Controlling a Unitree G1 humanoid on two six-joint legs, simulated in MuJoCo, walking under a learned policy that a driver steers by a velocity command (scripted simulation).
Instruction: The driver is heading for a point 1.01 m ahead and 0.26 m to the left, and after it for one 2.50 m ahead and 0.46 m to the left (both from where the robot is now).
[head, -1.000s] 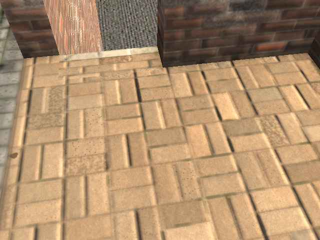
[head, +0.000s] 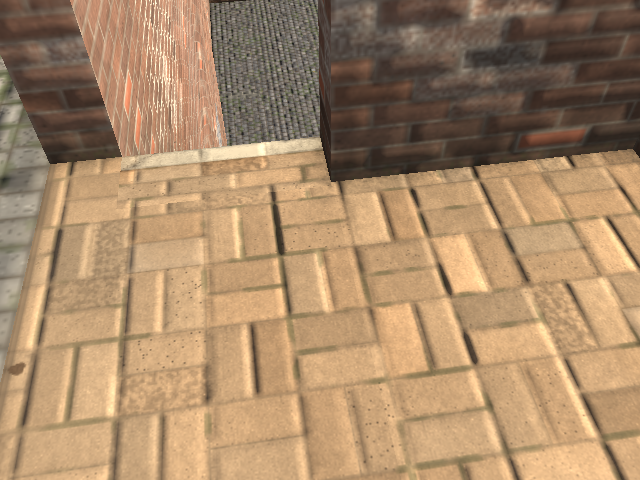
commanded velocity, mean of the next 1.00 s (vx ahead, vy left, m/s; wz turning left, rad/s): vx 0.04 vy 0.00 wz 0.00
